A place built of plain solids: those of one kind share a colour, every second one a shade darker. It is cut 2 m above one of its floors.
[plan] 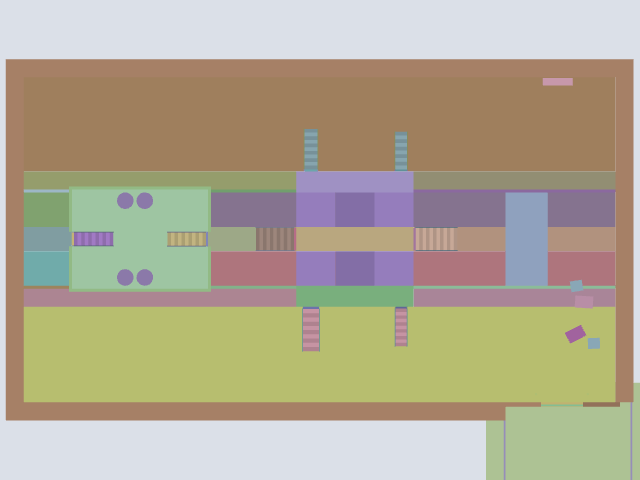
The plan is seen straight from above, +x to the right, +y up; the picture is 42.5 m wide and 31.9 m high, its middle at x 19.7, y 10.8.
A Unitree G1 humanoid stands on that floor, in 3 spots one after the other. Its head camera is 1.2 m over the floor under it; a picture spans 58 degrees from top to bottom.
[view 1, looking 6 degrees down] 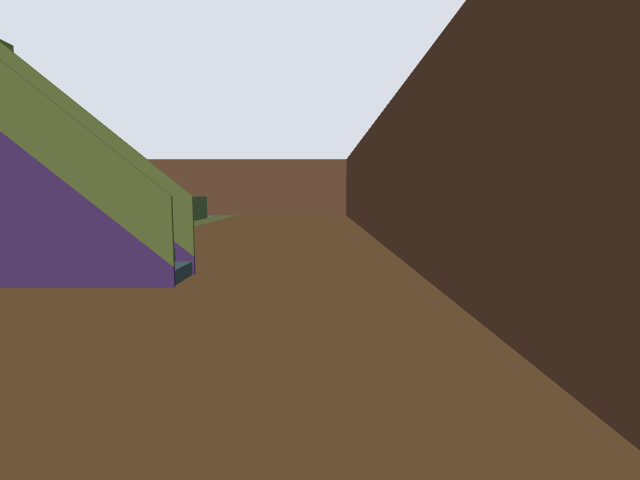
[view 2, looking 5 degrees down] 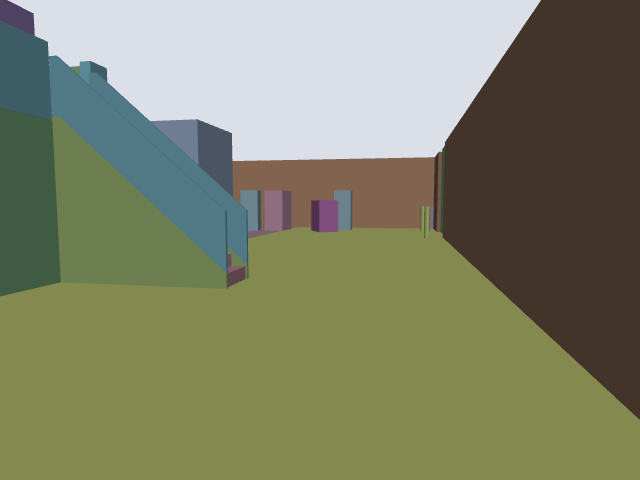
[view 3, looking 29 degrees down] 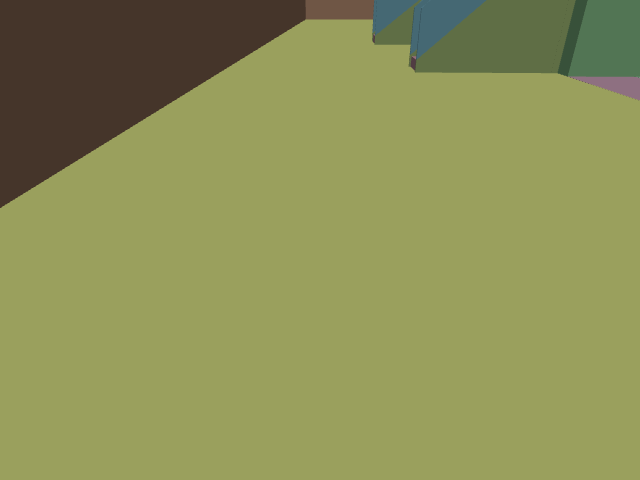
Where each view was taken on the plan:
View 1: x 25.09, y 20.10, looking -180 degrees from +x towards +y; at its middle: floor_hall8a_asphalt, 11.48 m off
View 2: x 19.10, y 1.31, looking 11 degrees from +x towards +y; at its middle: floor_hall0a_asphalt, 13.77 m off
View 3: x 34.28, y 2.21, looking -178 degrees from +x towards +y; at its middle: floor_hall0a_asphalt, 2.48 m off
